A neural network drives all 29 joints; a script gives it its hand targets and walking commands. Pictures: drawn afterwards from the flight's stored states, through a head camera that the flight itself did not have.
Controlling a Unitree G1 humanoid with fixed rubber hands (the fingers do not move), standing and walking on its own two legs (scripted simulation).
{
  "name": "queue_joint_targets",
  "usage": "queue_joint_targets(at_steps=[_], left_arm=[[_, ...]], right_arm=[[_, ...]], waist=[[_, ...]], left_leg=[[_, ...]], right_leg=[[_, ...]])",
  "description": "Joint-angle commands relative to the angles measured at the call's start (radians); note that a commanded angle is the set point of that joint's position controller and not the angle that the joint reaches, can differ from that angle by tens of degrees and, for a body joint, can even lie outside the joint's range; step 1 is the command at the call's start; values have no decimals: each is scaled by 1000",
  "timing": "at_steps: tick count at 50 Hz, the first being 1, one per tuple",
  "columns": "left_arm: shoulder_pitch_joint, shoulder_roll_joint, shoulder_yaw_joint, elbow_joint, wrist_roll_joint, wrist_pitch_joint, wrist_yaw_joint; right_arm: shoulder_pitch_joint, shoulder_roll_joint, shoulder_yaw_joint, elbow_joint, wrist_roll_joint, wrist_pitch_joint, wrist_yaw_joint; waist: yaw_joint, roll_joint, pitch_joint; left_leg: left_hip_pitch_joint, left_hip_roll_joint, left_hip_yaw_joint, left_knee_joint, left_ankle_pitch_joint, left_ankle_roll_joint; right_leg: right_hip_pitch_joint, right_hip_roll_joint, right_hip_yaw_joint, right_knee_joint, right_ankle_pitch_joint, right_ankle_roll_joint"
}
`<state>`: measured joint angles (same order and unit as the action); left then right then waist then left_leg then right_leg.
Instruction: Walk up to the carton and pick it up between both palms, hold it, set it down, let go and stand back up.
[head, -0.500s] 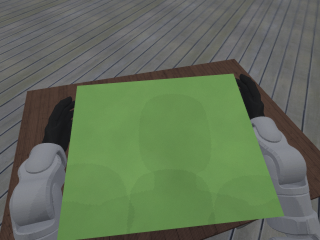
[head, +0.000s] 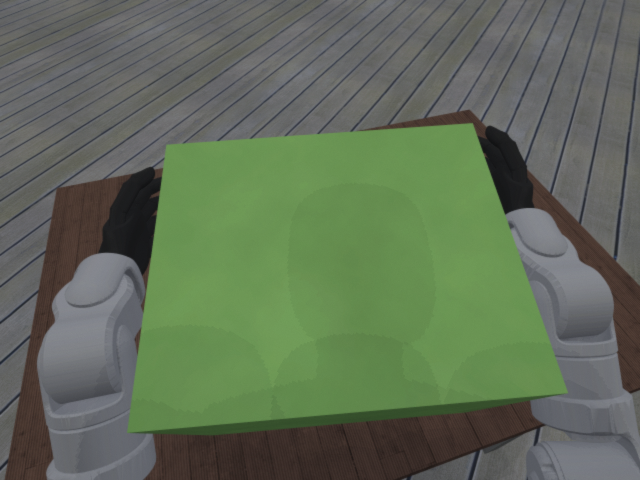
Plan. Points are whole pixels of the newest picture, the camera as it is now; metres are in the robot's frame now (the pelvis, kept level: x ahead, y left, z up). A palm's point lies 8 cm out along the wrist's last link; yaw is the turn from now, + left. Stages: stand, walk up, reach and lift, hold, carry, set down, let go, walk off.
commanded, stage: reach and lift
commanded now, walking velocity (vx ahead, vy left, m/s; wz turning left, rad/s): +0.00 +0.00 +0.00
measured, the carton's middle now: (331, 292) +0.27 -0.01 +0.13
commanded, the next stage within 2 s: hold in 0.38 s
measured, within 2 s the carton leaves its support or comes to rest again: neither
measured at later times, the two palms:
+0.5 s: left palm (100, 275) +0.28 +0.21 +0.17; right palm (491, 213) +0.32 -0.17 +0.19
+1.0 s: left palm (121, 242) +0.32 +0.19 +0.17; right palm (496, 195) +0.35 -0.19 +0.18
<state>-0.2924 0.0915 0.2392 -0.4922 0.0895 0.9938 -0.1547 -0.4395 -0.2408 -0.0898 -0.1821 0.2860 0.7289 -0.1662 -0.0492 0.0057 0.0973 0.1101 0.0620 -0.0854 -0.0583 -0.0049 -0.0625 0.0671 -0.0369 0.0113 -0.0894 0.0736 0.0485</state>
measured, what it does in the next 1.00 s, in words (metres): stands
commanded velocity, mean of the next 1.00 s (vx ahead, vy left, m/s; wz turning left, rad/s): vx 0.00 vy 0.00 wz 0.00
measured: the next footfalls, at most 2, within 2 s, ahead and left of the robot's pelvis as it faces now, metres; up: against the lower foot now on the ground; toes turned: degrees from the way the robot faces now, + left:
none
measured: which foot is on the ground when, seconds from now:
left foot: down 0.00-1.00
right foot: down 0.00-1.00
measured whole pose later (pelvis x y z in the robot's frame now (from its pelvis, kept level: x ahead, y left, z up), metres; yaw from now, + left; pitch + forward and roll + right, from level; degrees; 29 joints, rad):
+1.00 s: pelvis +0.00 +0.00 +0.00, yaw +1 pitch -2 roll +0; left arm -0.36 0.11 0.26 -0.39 0.08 0.97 -0.18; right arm -0.49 -0.23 -0.10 -0.13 0.26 0.74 -0.16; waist -0.04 0.01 0.07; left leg 0.08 0.06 -0.10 -0.06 0.00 -0.06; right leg 0.04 -0.04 0.00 -0.07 0.07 0.05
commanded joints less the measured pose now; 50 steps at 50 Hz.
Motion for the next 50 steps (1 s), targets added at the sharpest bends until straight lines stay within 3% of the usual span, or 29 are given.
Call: queue_joint_targets(at_steps=[1, 7, 18, 24, 30, 34, 41, 50], left_arm=[[-512, -279, -368, -253, -134, -86, -119], [-476, -268, -382, -296, -150, -90, -129], [-449, -247, -475, -420, -193, -78, -115], [-454, -230, -447, -350, -173, -53, -116], [-533, -254, -390, -226, -149, -62, -110], [-594, -274, -371, -179, -139, -85, -100], [-662, -287, -357, -146, -133, -120, -97], [-641, -277, -353, -156, -138, -126, -130]], right_arm=[[-427, 380, 484, -342, 151, -45, 51], [-399, 384, 503, -394, 149, -46, 34], [-298, 350, 519, -419, 163, -27, 24], [-288, 311, 474, -363, 146, -8, 31], [-381, 301, 432, -302, 125, -11, 57], [-450, 324, 433, -283, 120, -24, 79], [-517, 379, 442, -251, 114, -41, 96], [-488, 414, 451, -235, 111, -39, 63]], waist=[[14, -50, -485], [3, -60, -474], [-29, 61, -487], [-29, 59, -384], [-4, 17, -336], [17, -12, -396], [33, -36, -502], [13, -36, -503]], left_leg=[[-244, -130, 126, -34, 238, 40], [-232, -133, 124, -42, 280, 47], [-185, -130, 114, -6, 351, 5], [-227, -122, 110, -15, 231, 1], [-302, -109, 105, -38, 38, 16], [-311, -111, 110, -35, -3, 29], [-301, -123, 126, -27, 44, 45], [-300, -134, 127, -37, 168, 45]], right_leg=[[591, 91, 18, 151, 317, 74], [617, 85, 21, 157, 390, 81], [556, 98, 10, 129, 337, 57], [494, 107, -5, 116, 202, 53], [442, 115, -15, 133, 52, 50], [427, 115, -12, 154, 18, 51], [450, 104, 2, 164, 58, 56], [552, 89, 10, 163, 253, 68]])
